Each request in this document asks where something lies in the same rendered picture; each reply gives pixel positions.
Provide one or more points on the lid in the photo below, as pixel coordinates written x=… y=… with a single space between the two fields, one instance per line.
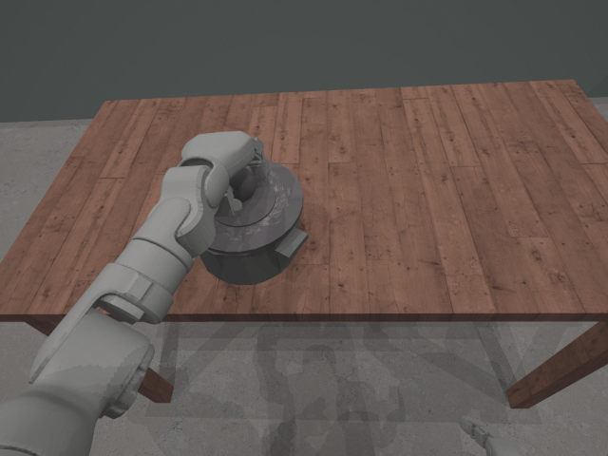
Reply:
x=264 y=219

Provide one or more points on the pot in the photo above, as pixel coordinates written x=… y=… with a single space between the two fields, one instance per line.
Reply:
x=255 y=267

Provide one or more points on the left robot upper arm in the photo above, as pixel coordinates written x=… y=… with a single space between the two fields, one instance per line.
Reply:
x=96 y=372

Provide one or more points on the table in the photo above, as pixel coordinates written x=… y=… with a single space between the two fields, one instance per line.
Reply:
x=438 y=203

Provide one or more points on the right robot hand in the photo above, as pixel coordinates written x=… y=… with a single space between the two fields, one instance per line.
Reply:
x=488 y=437

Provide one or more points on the robot left forearm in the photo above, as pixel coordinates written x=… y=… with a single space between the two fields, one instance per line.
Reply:
x=140 y=284

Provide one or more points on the left robot hand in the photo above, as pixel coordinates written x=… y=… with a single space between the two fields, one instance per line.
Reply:
x=235 y=150

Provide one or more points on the knob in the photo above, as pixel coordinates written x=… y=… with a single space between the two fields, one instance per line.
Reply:
x=244 y=185

